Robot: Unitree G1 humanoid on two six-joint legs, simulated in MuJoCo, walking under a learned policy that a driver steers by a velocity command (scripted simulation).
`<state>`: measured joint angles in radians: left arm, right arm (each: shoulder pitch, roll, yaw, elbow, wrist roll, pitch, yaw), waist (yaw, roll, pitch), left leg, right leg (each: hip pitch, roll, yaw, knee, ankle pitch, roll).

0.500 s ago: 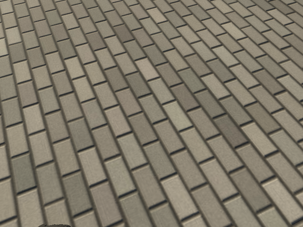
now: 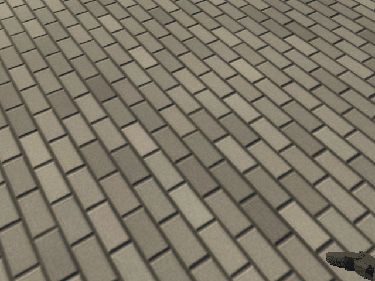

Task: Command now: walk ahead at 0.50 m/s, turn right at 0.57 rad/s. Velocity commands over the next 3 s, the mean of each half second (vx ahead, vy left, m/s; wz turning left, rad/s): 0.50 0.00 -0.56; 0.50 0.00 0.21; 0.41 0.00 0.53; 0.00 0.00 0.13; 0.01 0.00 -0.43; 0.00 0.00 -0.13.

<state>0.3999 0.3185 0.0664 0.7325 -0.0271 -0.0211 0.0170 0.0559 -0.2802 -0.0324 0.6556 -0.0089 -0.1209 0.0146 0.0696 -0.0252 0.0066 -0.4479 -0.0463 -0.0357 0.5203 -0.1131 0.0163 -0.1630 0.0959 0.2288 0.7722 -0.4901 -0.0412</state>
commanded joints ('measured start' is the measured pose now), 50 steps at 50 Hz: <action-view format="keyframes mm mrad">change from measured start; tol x16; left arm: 1 11 130 14 -99 -13 -24 -1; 19 -390 20 -5 -239 1 -17 -75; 26 54 184 60 -172 12 -15 -39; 31 -158 64 17 -135 38 -58 -45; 50 -115 167 56 19 13 -18 14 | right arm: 1 279 -160 -66 -1 15 10 -10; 22 253 -251 -88 138 43 62 -27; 25 388 -49 -7 90 -10 40 -10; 46 -45 -53 -17 -1 29 58 46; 50 141 -134 -62 5 30 71 51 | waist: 1 -154 196 -184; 19 -153 82 76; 23 19 95 -89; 25 -27 -252 -293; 26 58 -126 -426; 29 -8 -17 -102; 42 -7 -7 79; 50 -123 -65 -59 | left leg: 1 693 436 -648 -215 -414 213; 6 341 293 -214 -322 -40 162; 18 464 304 129 -341 244 130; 23 464 291 223 95 791 70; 24 232 260 221 353 539 39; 25 -197 78 178 722 -409 -19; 26 -258 65 -31 850 -475 -9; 41 -205 153 -14 214 244 -36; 47 -261 114 61 89 65 36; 50 27 2 145 87 -57 105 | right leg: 1 -623 -87 -37 508 -18 33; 14 -518 -200 -184 38 494 51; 19 -491 -169 -252 -123 451 2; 23 -71 -37 -328 -225 364 -101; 24 252 -112 -188 -237 399 -147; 25 577 -418 372 -308 263 -322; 26 585 -489 557 -431 168 -350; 33 2 -334 -64 -602 550 -217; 45 227 -357 -346 -614 641 -126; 50 279 -349 -415 -225 1249 -58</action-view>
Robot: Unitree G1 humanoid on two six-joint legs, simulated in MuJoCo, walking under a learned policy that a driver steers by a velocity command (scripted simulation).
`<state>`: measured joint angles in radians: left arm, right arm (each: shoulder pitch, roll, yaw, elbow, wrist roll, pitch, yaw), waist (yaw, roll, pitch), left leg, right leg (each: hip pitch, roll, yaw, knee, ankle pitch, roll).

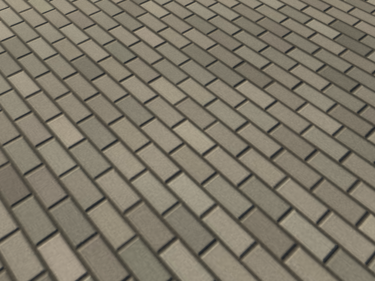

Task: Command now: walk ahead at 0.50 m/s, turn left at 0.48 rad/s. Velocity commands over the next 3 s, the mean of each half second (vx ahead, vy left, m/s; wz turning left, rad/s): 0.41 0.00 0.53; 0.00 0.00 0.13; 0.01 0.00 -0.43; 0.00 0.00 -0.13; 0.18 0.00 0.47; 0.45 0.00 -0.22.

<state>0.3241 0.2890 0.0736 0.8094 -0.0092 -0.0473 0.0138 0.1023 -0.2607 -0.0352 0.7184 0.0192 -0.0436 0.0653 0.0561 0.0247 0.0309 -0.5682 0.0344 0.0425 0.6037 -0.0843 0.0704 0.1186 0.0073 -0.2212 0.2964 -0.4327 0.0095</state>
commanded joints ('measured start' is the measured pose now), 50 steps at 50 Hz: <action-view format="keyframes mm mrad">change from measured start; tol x32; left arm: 1 -45 185 41 -64 -6 9 23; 50 -152 142 44 -16 -4 76 25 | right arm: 1 254 -210 -91 -22 4 -3 -14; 50 63 -143 -41 -20 -42 14 -112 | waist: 1 -196 -81 -168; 23 -32 105 -121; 26 -83 -305 -483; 50 -40 152 56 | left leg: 1 408 -98 31 -54 -30 93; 3 983 303 -882 -243 -189 381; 11 353 110 -347 -378 213 233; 23 432 9 -381 2 317 25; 25 100 -189 -263 517 -593 -94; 28 -28 -97 -244 798 -562 -168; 44 488 27 -140 -227 -251 6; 47 109 270 -403 -441 -467 162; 50 302 227 -270 -360 -66 116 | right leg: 1 -138 -218 15 484 1096 -70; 3 -794 75 236 1095 -163 21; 22 -514 34 296 155 490 19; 26 168 -507 820 225 1507 -341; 30 -242 -281 519 119 920 -247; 36 -309 -258 419 61 929 -260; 39 -402 -226 432 -48 159 -217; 43 -539 -184 413 -35 -95 -133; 50 -687 40 361 779 13 38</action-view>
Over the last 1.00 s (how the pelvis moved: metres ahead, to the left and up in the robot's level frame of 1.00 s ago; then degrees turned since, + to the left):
0.53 -0.11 0.00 -7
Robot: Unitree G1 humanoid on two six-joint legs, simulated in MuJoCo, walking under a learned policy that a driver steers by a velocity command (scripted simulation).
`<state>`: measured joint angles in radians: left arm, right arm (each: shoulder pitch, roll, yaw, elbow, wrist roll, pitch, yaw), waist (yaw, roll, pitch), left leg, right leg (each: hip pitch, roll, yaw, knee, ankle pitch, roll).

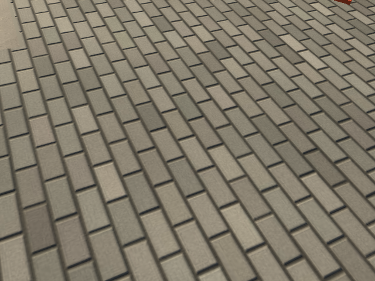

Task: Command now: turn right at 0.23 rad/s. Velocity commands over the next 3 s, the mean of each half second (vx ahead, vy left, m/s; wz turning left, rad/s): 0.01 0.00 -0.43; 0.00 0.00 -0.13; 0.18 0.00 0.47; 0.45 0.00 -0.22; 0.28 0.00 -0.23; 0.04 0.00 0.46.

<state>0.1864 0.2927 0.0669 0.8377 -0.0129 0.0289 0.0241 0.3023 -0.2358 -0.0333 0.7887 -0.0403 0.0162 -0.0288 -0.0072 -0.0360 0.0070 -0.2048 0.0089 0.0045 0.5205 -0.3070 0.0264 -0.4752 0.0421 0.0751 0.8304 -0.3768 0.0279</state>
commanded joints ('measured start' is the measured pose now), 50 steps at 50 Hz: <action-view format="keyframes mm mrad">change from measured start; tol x32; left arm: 1 2 127 52 -41 -1 2 17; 50 -13 90 18 -105 20 -29 16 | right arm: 1 -129 -150 -38 -89 26 -45 -23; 50 -180 -224 -61 -109 60 -30 2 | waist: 1 23 182 51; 14 9 191 -51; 17 38 -285 -90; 50 24 170 -52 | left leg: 1 -2 254 -199 -246 282 163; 14 109 302 -20 -51 536 139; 17 -424 6 112 469 -350 -104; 19 -453 25 -77 689 -328 -88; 36 -125 7 -64 126 -6 -105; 40 121 176 -259 -140 561 18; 50 -30 125 -392 -116 308 120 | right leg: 1 -113 8 63 299 -45 34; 13 106 -51 -155 -211 28 19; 17 525 -410 443 -478 835 -334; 50 250 0 -8 -306 126 -29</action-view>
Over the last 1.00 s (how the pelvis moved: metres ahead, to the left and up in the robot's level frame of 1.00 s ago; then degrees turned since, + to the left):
0.29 0.02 0.02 20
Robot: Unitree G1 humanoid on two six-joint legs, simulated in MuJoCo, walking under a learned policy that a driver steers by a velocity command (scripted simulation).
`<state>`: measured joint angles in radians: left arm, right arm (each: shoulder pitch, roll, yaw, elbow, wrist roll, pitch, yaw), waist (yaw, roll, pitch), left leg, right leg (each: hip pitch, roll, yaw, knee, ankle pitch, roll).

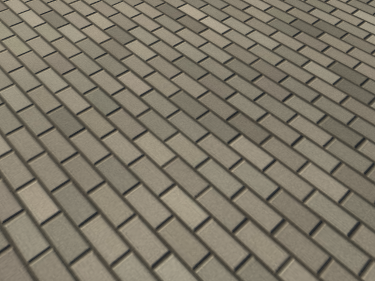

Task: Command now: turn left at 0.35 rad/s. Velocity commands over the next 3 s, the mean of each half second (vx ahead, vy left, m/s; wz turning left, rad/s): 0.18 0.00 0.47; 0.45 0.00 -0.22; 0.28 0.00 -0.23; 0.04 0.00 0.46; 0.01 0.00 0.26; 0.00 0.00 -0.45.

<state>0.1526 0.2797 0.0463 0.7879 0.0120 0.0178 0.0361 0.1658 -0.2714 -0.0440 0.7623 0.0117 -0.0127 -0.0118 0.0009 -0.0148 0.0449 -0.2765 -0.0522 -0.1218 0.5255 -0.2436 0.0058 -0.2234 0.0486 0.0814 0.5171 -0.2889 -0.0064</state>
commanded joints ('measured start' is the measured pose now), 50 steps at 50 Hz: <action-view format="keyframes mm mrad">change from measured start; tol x32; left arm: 1 29 103 43 -52 -7 -20 1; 41 -192 56 -2 -180 -36 -113 -122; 50 196 187 62 -140 -33 -87 -67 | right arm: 1 -50 -187 -52 -93 9 6 -18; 50 81 -172 -9 -172 29 -133 23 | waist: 1 16 130 -98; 6 10 -208 -86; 20 -33 -67 -61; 22 -110 353 -144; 50 101 9 -213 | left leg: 1 29 172 -263 -102 254 136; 8 -331 55 6 619 -352 -38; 20 168 17 253 3 -47 42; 24 442 432 -551 -338 -354 337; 30 242 266 -58 -368 263 205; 39 294 270 186 -419 387 136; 45 429 278 255 88 1205 80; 46 236 251 266 331 1053 52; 48 -407 -29 26 946 -316 -22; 50 -510 88 -13 850 -163 15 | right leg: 1 12 -13 -13 -3 51 -1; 7 156 -463 345 -204 510 -307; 11 188 -347 171 -303 -32 -216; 18 70 -321 -34 -280 -67 -167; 24 -727 -112 -23 723 -215 -3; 36 -454 -113 -83 172 423 17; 45 -141 57 -201 47 179 -136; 48 714 -381 764 -136 -4 -451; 50 434 -313 506 -230 -42 -343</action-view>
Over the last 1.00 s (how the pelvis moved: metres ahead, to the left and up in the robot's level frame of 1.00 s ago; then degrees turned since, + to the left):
0.01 -0.02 0.00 -18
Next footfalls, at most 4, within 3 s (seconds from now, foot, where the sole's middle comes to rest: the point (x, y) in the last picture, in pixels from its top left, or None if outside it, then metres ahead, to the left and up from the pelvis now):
0.42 left None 0.05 0.17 -0.77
0.92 right None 0.45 0.08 -0.77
1.34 left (111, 226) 0.69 0.31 -0.77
1.78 right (169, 235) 0.65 0.09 -0.77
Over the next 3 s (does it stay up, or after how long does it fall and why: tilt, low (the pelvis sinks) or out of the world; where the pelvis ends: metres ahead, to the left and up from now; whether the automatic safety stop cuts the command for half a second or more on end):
stays up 0.56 0.19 0.01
